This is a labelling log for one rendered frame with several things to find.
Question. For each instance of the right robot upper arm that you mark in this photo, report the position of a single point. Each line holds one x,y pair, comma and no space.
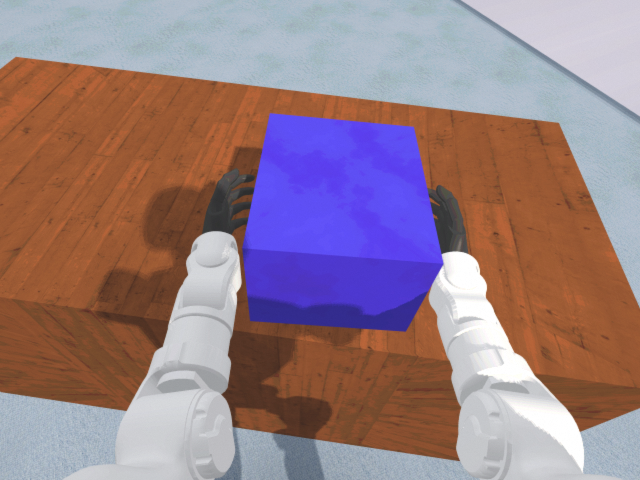
504,435

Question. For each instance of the pedestal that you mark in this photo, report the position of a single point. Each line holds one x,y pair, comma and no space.
105,179

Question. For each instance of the carton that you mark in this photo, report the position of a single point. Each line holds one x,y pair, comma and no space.
340,231

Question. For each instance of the robot left forearm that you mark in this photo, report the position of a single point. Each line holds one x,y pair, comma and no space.
195,351

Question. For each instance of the left robot upper arm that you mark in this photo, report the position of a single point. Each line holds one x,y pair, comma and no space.
185,435

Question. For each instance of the robot left hand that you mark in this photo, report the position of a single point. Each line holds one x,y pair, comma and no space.
220,211

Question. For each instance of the robot right hand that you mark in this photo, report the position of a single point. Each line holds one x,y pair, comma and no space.
449,225

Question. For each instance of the robot right forearm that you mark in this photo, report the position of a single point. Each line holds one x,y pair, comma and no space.
473,338

